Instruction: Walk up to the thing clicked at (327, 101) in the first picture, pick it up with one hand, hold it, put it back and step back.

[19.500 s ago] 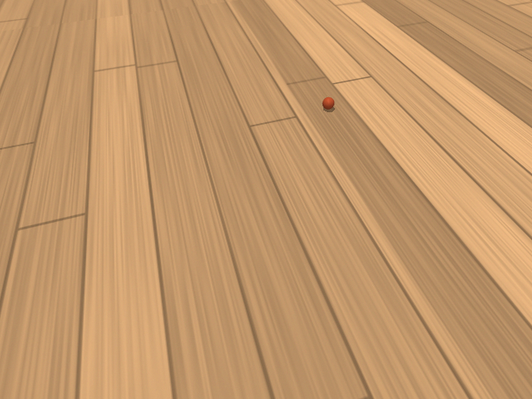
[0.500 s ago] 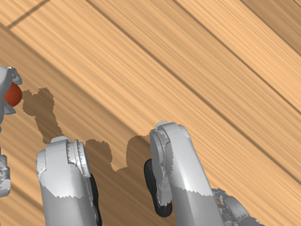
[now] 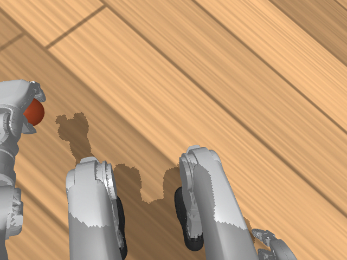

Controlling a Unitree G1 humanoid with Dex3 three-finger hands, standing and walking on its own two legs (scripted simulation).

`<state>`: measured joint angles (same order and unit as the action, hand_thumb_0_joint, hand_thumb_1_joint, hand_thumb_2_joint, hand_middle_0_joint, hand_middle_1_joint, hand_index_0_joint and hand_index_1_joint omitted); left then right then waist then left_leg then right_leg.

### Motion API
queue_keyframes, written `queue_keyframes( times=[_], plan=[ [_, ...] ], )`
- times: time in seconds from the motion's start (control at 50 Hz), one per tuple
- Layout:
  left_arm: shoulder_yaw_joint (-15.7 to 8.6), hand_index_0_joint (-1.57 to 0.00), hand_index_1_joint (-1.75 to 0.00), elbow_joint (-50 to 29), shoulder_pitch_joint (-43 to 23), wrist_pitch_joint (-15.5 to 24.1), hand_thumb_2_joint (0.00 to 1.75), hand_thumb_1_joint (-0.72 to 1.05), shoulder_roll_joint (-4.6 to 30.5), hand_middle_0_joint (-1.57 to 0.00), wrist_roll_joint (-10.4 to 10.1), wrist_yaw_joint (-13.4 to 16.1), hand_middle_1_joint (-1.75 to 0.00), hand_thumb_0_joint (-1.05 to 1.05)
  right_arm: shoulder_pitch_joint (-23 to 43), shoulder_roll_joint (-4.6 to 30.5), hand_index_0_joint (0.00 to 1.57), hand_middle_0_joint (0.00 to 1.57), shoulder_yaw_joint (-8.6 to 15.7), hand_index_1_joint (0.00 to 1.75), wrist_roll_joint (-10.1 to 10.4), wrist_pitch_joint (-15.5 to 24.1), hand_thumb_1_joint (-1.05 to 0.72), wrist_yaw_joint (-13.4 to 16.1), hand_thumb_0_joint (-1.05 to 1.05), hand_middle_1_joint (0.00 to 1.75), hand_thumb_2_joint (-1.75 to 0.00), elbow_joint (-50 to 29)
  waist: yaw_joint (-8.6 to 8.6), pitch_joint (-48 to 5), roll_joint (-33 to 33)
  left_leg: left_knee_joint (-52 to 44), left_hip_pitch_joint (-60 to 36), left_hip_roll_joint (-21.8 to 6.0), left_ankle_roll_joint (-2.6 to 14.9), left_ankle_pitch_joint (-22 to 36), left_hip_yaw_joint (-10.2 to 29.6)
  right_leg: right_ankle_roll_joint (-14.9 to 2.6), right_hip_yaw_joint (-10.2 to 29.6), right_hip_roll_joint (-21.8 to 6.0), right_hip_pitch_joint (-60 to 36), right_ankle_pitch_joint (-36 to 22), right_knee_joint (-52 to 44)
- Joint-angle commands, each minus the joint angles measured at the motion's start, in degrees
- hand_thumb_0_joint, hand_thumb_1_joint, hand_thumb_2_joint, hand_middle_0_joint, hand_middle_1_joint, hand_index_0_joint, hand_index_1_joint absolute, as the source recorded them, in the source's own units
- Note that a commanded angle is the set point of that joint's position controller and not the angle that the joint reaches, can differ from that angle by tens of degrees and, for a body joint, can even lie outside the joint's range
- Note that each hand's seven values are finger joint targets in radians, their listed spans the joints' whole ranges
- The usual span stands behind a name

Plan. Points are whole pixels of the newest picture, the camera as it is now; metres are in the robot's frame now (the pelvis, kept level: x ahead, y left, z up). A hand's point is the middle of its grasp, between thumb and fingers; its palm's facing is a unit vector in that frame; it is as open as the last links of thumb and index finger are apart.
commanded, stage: lift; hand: left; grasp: from above
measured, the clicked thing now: (26, 111) +0.45 +0.32 -0.15
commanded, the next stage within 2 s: hold in 1.40 s
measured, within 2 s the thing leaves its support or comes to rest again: neither
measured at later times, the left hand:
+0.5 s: hand out of the picture +0.38 +0.31 +0.05, palm faces -0.41 -0.13 -0.90, open 9.4 cm
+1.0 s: hand out of the picture +0.33 +0.29 +0.22, palm faces -0.45 -0.13 -0.89, open 9.4 cm
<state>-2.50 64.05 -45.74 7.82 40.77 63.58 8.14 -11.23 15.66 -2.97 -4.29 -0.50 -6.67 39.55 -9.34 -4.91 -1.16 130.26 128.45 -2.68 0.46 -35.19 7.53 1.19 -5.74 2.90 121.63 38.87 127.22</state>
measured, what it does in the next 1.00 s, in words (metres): rises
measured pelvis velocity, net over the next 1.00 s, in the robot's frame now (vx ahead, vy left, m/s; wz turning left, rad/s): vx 0.04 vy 0.01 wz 0.12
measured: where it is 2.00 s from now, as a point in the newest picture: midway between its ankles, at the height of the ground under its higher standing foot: (154, 234)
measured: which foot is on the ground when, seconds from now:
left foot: down 0.00-1.00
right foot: down 0.00-1.00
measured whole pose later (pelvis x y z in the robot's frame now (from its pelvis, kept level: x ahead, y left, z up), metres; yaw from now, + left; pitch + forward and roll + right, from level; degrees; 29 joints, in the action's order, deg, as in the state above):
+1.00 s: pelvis +0.04 +0.01 +0.30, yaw +7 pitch +16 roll -3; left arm 8.2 44.2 -18.9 1.2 26.2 57.3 5.2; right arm -13.9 13.9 1.1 2.3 1.9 3.1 40.9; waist -3.4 -7.9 -2.7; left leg 70.0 60.5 -2.4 0.6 -26.2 1.2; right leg 1.0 -0.9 1.5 56.2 28.0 67.6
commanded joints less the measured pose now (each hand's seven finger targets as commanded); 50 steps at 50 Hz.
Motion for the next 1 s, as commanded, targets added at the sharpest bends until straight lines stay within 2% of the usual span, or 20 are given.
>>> queue_keyframes(
  times=[0.0, 0.14, 0.2, 0.22, 0.24, 0.34, 0.42, 0.46, 0.5, 0.52, 0.56, 0.6, 0.62, 0.64, 0.66, 0.72, 0.8, 0.84, 0.92, 0.98],
  plan=[
    [-3.6, -1.07, -0.71, -14.8, -16.3, -0.5, 0.76, 0.7, 17.0, -1.05, -2.3, 1.2, -0.73, 0.0, -9.6, 12.8, 0.2, 0.2, 5.5, 0.3, 1.2, 0.5, -0.92, 1.3, 0.0, 0.3, -0.9, -2.6, 2.06, -41.7, -13.5, -17.7, -33.8, 1.5, 1.36, 3.6, -4.3, -3.45, -0.8, 1.8, -19.4, -7.7, -18.1],
    [-1.6, -1.01, -0.74, -21.2, -12.1, -1.1, 0.78, 0.64, 13.1, -0.98, -5.0, -0.5, -0.77, 0.0, -9.1, 11.9, 0.2, 0.2, 6.6, 0.3, 2.6, 0.4, -0.92, 2.8, 0.0, 0.3, -0.9, -3.8, 2.36, -41.0, -10.5, -23.2, -38.4, 1.4, 1.62, 2.8, -3.9, -3.24, -0.1, 1.5, -22.9, -7.2, -23.8],
    [-2.0, -0.99, -0.75, -25.3, -9.7, -2.0, 0.79, 0.62, 13.1, -0.97, -5.7, -1.0, -0.78, 0.0, -8.8, 11.7, 0.2, 0.2, 7.0, 0.3, 3.2, 0.1, -0.91, 3.5, 0.0, 0.3, -0.9, -4.7, 3.77, -43.1, -11.0, -26.6, -42.3, 1.4, 1.46, 3.3, -4.0, -3.27, 0.3, 1.4, -26.9, -7.5, -26.7],
    [-2.1, -1.0, -0.75, -25.4, -8.0, -2.4, 0.8, 0.62, 12.1, -0.98, -6.0, -1.1, -0.77, 0.0, -8.6, 11.7, 0.2, 0.2, 7.2, 0.3, 3.4, 0.0, -0.91, 3.7, 0.0, 0.3, -0.9, -4.6, 3.93, -41.9, -11.2, -28.2, -43.5, 1.3, 1.41, 2.8, -3.5, -3.17, 0.1, 1.2, -26.9, -7.4, -27.1],
    [-1.1, -1.0, -0.75, -27.1, -7.7, -2.8, 0.77, 0.64, 11.0, -0.97, -6.4, -1.4, -0.78, 0.0, -7.9, 11.7, 0.2, 0.2, 7.4, 0.3, 3.6, 0.0, -0.91, 4.0, 0.0, 0.3, -0.9, -5.0, 3.81, -42.1, -11.3, -29.8, -45.5, 1.0, 1.26, 2.2, -2.9, -3.2, 0.0, 1.3, -27.4, -7.3, -27.7],
    [-1.5, -0.98, -0.74, -32.4, -4.6, -5.1, 0.79, 0.6, 10.3, -0.96, -6.7, -1.8, -0.76, 0.0, -6.0, 11.2, 0.2, 0.2, 7.7, 0.3, 4.5, -0.6, -0.91, 5.5, 0.0, 0.3, -0.9, -5.8, 4.19, -40.7, -12.6, -37.5, -52.5, 0.6, 0.93, 0.6, -1.4, -2.92, 0.1, 1.2, -32.2, -7.6, -32.0],
    [-0.5, -0.95, -0.77, -35.2, -1.0, -6.6, 0.79, 0.58, 8.3, -0.93, -7.3, -2.3, -0.8, 0.0, -5.3, 10.0, 0.2, 0.2, 7.4, 0.3, 5.1, -0.8, -0.91, 6.5, 0.0, 0.3, -0.9, -6.0, 4.06, -39.6, -10.1, -41.8, -57.4, 1.0, 1.16, 4.0, -2.7, -2.68, 1.1, 1.1, -39.2, -9.4, -38.5],
    [0.0, -0.96, -0.77, -35.2, 1.4, -7.2, 0.81, 0.57, 7.2, -0.94, -7.6, -2.8, -0.79, 0.0, -4.5, 9.8, 0.2, 0.2, 7.3, 0.3, 5.4, -0.6, -0.91, 7.1, 0.0, 0.3, -0.9, -5.7, 4.25, -36.8, -10.4, -45.3, -60.0, 0.8, 1.05, 3.3, -2.5, -2.55, 1.3, 1.0, -41.1, -9.2, -40.8],
    [1.2, -0.97, -0.78, -36.1, 2.8, -7.8, 0.81, 0.6, 5.2, -0.95, -7.5, -3.2, -0.8, 0.0, -4.3, 9.6, 0.2, 0.2, 7.3, 0.3, 5.6, -0.4, -0.91, 7.5, 0.0, 0.3, -0.9, -5.9, 4.32, -36.4, -10.5, -48.5, -63.4, 0.7, 0.89, 3.6, -2.1, -2.58, 1.4, 1.0, -43.4, -9.6, -43.1],
    [0.5, -0.96, -0.78, -36.4, 4.8, -8.0, 0.81, 0.59, 5.5, -0.94, -7.6, -3.1, -0.8, 0.0, -3.5, 9.6, 0.2, 0.2, 7.2, 0.3, 5.8, -0.3, -0.9, 7.7, 0.0, 0.3, -0.9, -5.9, 4.87, -35.8, -11.2, -50.4, -65.3, 0.6, 0.69, 3.3, -1.6, -2.6, 1.4, 0.9, -44.7, -9.5, -43.8],
    [1.4, -0.97, -0.78, -37.8, 5.5, -8.2, 0.78, 0.61, 4.5, -0.95, -7.5, -3.3, -0.81, 0.0, -3.2, 9.1, 0.2, 0.2, 7.1, 0.3, 5.9, 0.0, -0.91, 8.2, 0.0, 0.3, -0.9, -5.9, 4.73, -34.6, -9.9, -53.2, -67.8, 0.6, 0.69, 3.3, -1.8, -2.57, 1.7, 1.0, -48.3, -9.9, -47.1],
    [0.9, -0.99, -0.78, -36.9, 7.5, -8.3, 0.8, 0.62, 5.0, -0.97, -7.7, -3.3, -0.81, 0.0, -3.2, 8.2, 0.2, 0.2, 6.7, 0.3, 6.3, 0.3, -0.91, 8.7, 0.0, 0.3, -0.9, -5.9, 4.88, -31.7, -7.3, -54.7, -68.4, 1.2, 0.88, 4.4, -3.7, -2.58, 2.7, 0.9, -52.7, -9.7, -51.8],
    [2.2, -1.0, -0.79, -36.6, 8.8, -8.2, 0.81, 0.64, 3.2, -0.98, -7.6, -3.4, -0.81, 0.0, -3.0, 7.8, 0.2, 0.2, 6.5, 0.3, 6.4, 0.5, -0.91, 8.9, 0.0, 0.3, -0.9, -5.8, 4.29, -29.6, -6.8, -55.7, -68.5, 1.6, 0.9, 4.5, -4.5, -2.64, 3.3, 0.9, -54.1, -9.4, -53.9],
    [1.1, -1.0, -0.8, -36.8, 9.0, -8.1, 0.81, 0.64, 3.7, -0.97, -8.1, -3.3, -0.82, 0.0, -3.2, 7.7, 0.2, 0.2, 6.6, 0.3, 6.4, 0.8, -0.91, 9.1, 0.0, 0.3, -0.9, -5.6, 4.76, -29.2, -6.1, -57.0, -69.4, 1.6, 0.97, 4.4, -4.7, -2.58, 3.7, 0.8, -55.9, -9.2, -55.5],
    [2.8, -1.0, -0.79, -36.7, 8.8, -8.0, 0.81, 0.63, 2.3, -0.98, -8.0, -3.5, -0.81, 0.0, -2.7, 7.4, 0.2, 0.2, 6.4, 0.3, 6.5, 1.2, -0.91, 9.4, 0.0, 0.3, -0.9, -5.6, 4.37, -27.6, -6.0, -58.6, -70.4, 1.7, 0.9, 3.8, -5.0, -2.62, 4.0, 0.9, -56.8, -8.7, -57.2],
    [3.0, -0.97, -0.8, -33.2, 10.4, -7.7, 0.77, 0.61, 1.5, -0.94, -7.4, -3.1, -0.83, 0.0, -3.0, 7.0, 0.2, 0.2, 6.3, 0.3, 6.7, 2.3, -0.91, 9.9, 0.0, 0.3, -0.91, -5.0, 4.4, -23.9, -4.5, -61.6, -72.3, 2.0, 0.82, 4.7, -5.4, -2.64, 4.5, 0.8, -60.6, -9.2, -61.0],
    [5.1, -0.98, -0.78, -32.2, 9.1, -6.6, 0.73, 0.63, -1.5, -0.94, -7.2, -2.4, -0.82, 0.0, -3.7, 6.8, 0.2, 0.2, 6.7, 0.3, 6.7, 3.7, -0.91, 10.3, 0.0, 0.3, -0.9, -4.2, 4.22, -23.0, -4.8, -66.7, -78.1, 1.9, 0.34, 6.1, -5.0, -2.78, 5.0, 0.7, -64.7, -10.4, -65.2],
    [4.6, -0.95, -0.81, -31.2, 9.7, -6.5, 0.75, 0.61, -1.1, -0.91, -6.9, -1.7, -0.85, 0.0, -4.1, 7.2, 0.2, 0.2, 7.0, 0.3, 6.7, 4.1, -0.91, 10.4, 0.0, 0.3, -0.9, -4.2, 4.73, -23.1, -5.2, -69.0, -81.4, 1.8, 0.17, 7.5, -5.0, -2.78, 5.0, 0.8, -66.7, -11.7, -67.3],
    [6.2, -0.95, -0.81, -30.3, 8.0, -6.4, 0.76, 0.59, -3.1, -0.91, -6.4, 0.0, -0.85, 0.0, -4.0, 7.1, 0.2, 0.2, 7.0, 0.3, 6.6, 4.7, -0.9, 10.2, 0.0, 0.3, -0.9, -3.8, 4.81, -21.2, -5.7, -73.7, -86.2, 2.1, -0.05, 7.4, -5.4, -2.66, 5.2, 0.8, -70.6, -12.1, -71.5],
    [5.7, -0.96, -0.81, -29.4, 7.9, -6.9, 0.78, 0.61, -2.5, -0.93, -6.0, 1.5, -0.84, 0.0, -4.2, 7.2, 0.2, 0.2, 7.2, 0.3, 6.6, 4.9, -0.9, 10.1, 0.0, 0.3, -0.9, -3.3, 5.26, -20.5, -4.4, -76.4, -89.3, 2.0, -0.17, 9.6, -5.8, -2.62, 5.2, 0.8, -73.9, -13.7, -74.4]
  ],
)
